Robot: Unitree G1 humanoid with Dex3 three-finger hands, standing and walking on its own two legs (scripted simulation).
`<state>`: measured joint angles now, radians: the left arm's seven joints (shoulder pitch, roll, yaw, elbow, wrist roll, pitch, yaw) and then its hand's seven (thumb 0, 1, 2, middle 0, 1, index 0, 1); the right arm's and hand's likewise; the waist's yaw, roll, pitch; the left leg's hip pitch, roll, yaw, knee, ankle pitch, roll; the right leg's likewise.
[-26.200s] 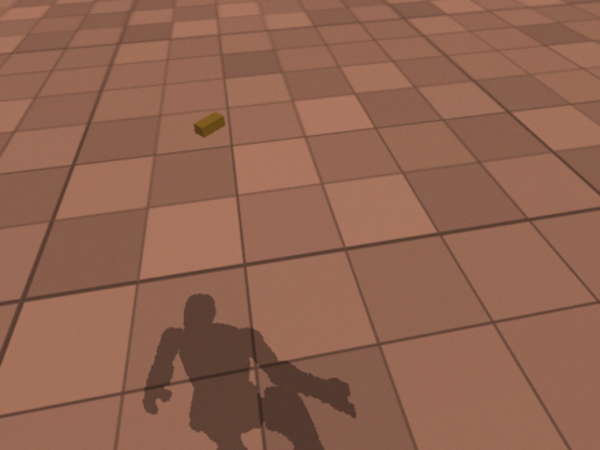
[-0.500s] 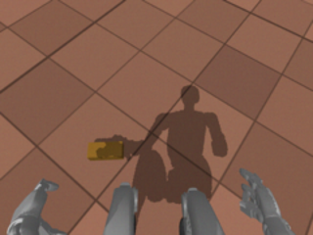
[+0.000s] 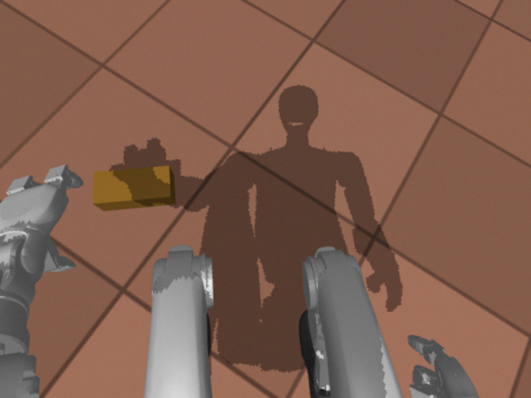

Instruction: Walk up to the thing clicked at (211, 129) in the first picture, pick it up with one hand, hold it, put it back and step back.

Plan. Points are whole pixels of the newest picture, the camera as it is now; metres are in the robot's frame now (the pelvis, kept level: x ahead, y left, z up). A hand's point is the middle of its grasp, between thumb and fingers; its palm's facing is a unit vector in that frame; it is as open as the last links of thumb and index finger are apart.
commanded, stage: rise first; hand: left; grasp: from above
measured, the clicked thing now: (136, 188) +0.50 +0.31 -0.37
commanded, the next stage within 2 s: none
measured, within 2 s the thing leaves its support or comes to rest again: neither
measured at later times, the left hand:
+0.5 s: hand (79, 204) +0.42 +0.35 -0.20, palm faces -0.43 -0.06 -0.90, open 14.2 cm
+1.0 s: hand (93, 196) +0.44 +0.34 -0.23, palm faces -0.44 -0.08 -0.90, open 14.3 cm
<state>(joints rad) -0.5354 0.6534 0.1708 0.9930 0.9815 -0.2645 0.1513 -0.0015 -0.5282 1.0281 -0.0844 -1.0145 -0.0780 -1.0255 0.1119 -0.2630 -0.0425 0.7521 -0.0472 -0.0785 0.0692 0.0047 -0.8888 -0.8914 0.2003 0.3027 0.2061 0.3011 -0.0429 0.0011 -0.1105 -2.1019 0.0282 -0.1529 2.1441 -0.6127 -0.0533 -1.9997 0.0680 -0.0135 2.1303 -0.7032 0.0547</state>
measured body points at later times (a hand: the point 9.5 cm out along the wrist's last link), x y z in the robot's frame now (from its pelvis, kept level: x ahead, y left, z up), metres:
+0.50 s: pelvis +0.00 +0.01 -0.05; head +0.22 +0.08 +0.34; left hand +0.43 +0.35 -0.15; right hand +0.10 -0.26 -0.16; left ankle +0.10 +0.15 -0.37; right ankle +0.09 -0.13 -0.37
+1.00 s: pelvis +0.01 +0.01 -0.07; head +0.25 +0.08 +0.31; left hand +0.46 +0.34 -0.18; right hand +0.09 -0.27 -0.18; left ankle +0.10 +0.15 -0.37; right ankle +0.09 -0.13 -0.37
